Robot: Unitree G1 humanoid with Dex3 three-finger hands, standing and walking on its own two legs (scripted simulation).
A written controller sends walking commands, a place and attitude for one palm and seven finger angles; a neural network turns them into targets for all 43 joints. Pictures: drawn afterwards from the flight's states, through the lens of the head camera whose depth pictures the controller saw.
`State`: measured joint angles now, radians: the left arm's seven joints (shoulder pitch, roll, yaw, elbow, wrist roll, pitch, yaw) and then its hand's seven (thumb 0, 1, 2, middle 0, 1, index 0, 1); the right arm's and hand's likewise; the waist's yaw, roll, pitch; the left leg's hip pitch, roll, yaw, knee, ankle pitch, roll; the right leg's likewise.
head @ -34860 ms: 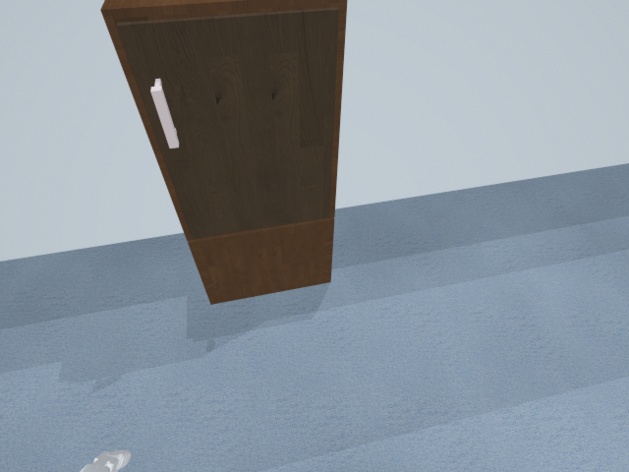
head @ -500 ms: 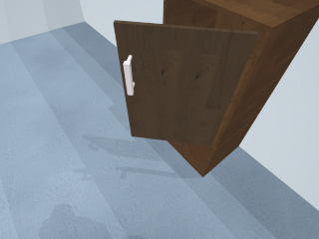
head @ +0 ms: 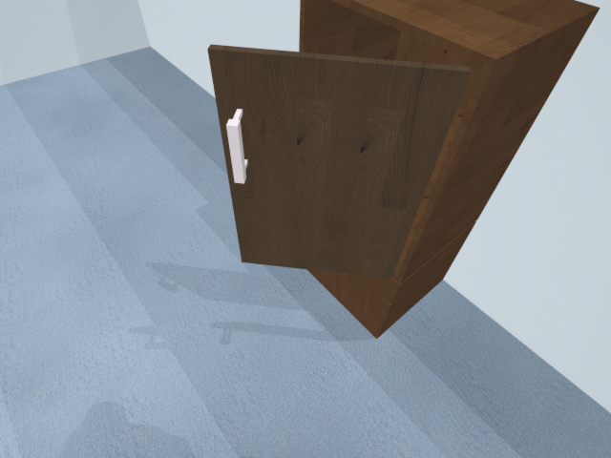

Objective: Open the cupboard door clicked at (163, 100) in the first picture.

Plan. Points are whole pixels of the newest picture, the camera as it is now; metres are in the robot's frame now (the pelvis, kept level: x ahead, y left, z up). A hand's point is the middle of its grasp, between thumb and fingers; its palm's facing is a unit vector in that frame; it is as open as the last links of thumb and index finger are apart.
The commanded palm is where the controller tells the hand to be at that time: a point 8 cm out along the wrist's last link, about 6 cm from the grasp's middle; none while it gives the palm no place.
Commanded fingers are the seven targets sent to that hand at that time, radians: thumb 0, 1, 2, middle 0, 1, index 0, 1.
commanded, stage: look again from close up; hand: left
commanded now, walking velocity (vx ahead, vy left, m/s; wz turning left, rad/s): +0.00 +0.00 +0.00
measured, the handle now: (239, 146) +0.63 +0.16 +0.04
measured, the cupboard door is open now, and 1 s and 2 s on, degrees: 44 44 44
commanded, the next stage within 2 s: shuffle to correct the standing spot in 0.48 s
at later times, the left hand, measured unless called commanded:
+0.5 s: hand out of the picture +0.03 +0.19 -0.18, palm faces +0.01 -0.97 -0.22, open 7.4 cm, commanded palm none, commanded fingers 0.00 0.90 0.90 -0.20 -0.30 -0.20 -0.30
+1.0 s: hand out of the picture +0.03 +0.17 -0.20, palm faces +0.03 -0.99 -0.15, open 7.4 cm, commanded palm none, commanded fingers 0.00 0.90 0.90 -0.20 -0.30 -0.20 -0.30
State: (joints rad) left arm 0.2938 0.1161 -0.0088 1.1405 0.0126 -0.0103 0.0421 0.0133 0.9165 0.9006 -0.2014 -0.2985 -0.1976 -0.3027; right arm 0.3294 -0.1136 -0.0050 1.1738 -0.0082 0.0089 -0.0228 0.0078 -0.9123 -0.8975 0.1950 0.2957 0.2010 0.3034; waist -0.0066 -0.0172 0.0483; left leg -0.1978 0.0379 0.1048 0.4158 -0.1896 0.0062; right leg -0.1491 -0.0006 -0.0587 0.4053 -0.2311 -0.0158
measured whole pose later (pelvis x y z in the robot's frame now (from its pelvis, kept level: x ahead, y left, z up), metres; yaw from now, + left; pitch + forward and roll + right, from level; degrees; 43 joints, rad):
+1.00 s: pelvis +0.08 +0.01 -0.02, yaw -1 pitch +1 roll +0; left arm 0.38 0.15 0.02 1.12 0.02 -0.01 0.02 0.01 0.91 0.90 -0.20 -0.30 -0.20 -0.30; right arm 0.30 -0.14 0.00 1.10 -0.02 -0.05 -0.02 0.01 -0.92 -0.90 0.20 0.30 0.20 0.30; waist 0.01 -0.04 0.02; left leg -0.20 0.03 0.13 0.60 -0.42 0.02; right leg -0.23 -0.03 -0.05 0.73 -0.46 -0.02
